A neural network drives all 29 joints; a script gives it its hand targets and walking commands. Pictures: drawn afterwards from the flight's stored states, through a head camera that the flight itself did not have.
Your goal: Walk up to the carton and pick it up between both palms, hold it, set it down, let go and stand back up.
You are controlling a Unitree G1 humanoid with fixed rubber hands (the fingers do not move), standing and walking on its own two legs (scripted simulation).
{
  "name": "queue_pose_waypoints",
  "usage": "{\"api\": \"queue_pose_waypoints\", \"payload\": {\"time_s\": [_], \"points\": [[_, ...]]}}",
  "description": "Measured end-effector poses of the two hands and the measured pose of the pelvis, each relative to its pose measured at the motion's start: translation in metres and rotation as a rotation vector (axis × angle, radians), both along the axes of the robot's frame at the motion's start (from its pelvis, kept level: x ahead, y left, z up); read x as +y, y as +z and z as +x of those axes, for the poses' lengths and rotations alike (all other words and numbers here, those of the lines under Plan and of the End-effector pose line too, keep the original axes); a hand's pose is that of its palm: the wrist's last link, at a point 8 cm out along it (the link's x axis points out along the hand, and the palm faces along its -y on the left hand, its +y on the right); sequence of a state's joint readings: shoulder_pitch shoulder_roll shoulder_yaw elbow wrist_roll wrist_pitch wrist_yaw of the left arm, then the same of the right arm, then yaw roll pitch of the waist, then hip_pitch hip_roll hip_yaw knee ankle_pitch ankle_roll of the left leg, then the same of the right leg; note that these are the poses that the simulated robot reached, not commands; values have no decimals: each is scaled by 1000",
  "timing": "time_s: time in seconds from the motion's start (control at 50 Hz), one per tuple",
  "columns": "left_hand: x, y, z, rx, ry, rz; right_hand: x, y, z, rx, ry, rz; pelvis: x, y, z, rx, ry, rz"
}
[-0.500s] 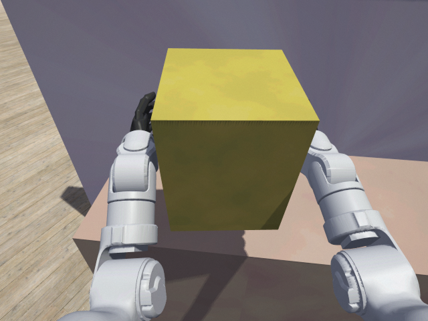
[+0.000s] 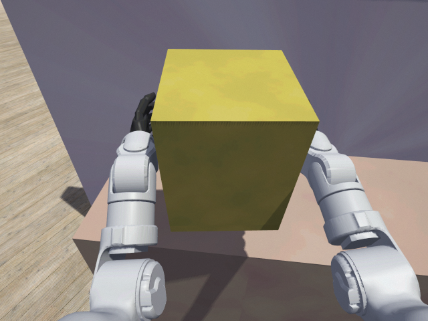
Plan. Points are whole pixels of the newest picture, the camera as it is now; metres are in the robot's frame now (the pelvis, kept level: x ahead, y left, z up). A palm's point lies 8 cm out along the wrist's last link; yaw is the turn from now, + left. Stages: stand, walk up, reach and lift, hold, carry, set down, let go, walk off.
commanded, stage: hold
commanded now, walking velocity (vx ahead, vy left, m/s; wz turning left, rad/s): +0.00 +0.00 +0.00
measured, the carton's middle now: (225, 142) +0.36 +0.00 +0.20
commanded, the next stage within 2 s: none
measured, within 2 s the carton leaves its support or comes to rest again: neither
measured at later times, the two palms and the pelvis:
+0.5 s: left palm (142, 135) +0.37 +0.15 +0.22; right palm (304, 135) +0.37 -0.15 +0.21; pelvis +0.00 +0.00 +0.00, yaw +0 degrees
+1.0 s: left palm (142, 135) +0.37 +0.15 +0.22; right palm (304, 135) +0.37 -0.15 +0.21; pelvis +0.00 +0.00 +0.00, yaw +0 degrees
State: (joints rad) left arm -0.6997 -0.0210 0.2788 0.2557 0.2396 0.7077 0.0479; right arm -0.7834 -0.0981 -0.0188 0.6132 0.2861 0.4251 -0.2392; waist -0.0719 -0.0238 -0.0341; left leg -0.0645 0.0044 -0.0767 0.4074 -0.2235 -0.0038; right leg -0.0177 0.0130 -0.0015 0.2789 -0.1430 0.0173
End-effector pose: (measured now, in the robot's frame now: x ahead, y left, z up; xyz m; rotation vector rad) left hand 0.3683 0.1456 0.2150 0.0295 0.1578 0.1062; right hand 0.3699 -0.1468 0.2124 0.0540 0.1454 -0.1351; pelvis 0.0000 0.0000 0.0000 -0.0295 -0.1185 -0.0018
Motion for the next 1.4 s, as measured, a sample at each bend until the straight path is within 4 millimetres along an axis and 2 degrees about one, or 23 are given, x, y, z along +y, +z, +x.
{"api": "queue_pose_waypoints", "payload": {"time_s": [1.4], "points": [[0, 0, 0, 1, 0, 0, 0, 0, 0, 0, -1, 1, 0, 0, 0, 1, 1, 0]]}}
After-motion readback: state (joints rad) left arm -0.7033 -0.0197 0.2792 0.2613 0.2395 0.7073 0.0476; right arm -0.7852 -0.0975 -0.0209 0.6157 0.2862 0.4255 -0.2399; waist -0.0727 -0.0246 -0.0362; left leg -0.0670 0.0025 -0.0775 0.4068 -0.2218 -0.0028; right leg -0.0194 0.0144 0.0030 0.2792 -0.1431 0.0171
